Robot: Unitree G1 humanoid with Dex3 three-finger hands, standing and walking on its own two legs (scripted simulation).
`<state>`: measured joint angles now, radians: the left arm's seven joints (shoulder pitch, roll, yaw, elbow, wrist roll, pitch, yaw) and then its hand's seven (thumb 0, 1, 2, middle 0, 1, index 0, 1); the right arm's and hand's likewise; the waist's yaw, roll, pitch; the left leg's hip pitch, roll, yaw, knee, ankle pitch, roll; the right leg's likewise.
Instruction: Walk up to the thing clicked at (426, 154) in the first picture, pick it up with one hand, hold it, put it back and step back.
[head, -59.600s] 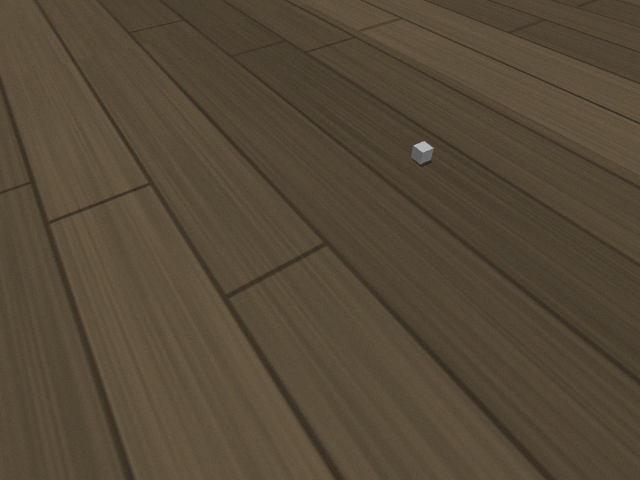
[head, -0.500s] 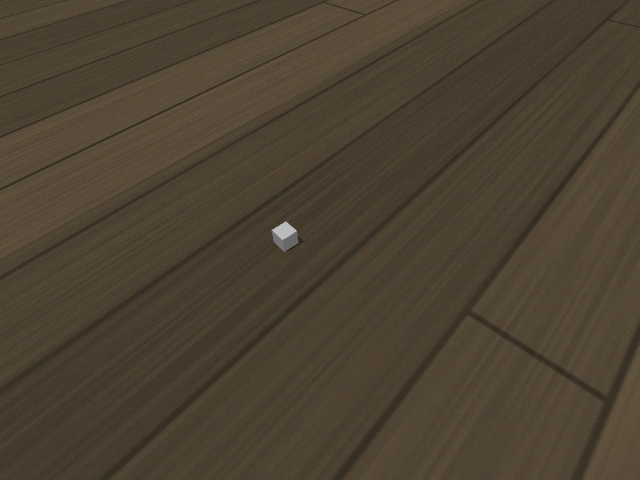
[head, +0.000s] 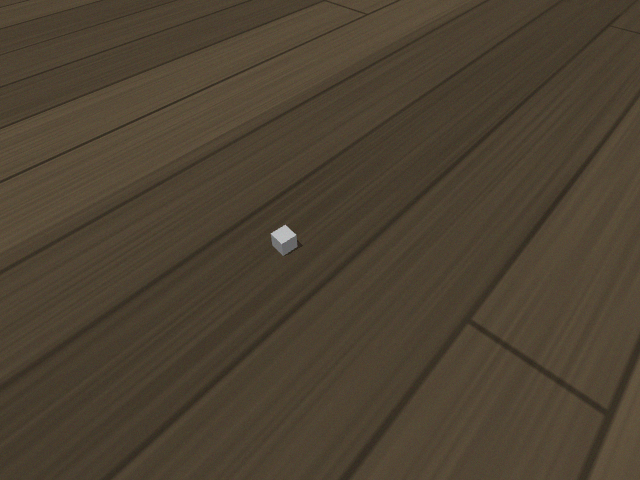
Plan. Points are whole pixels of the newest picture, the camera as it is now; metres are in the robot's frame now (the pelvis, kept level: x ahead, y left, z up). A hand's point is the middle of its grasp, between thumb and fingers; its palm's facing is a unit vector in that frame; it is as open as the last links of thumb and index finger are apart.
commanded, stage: step back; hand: left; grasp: from above
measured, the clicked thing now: (284, 240) +1.10 +0.16 -0.72
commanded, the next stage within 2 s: stand in 0.36 s
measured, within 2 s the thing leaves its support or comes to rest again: neither
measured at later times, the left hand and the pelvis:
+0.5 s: hand out of the picture +0.11 +0.26 -0.14, palm faces -0.01 -0.94 -0.35, open 7.4 cm; pelvis +0.02 +0.00 +0.02, yaw -1 degrees
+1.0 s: hand out of the picture +0.07 +0.25 -0.14, palm faces -0.04 -0.94 -0.34, open 7.4 cm; pelvis +0.00 +0.00 +0.02, yaw +0 degrees
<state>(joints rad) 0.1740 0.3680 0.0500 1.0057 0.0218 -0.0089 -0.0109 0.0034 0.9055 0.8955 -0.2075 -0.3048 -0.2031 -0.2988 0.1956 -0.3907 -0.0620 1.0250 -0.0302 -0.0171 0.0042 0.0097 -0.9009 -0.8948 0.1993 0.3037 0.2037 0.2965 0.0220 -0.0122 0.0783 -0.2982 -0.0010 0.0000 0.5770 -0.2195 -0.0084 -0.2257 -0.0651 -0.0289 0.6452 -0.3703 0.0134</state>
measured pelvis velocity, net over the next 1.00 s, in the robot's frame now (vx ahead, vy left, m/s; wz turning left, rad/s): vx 0.00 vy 0.00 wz -0.01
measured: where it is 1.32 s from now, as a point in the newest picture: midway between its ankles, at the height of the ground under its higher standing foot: outside the picture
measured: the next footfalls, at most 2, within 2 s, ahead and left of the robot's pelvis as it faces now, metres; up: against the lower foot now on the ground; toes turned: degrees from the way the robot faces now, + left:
none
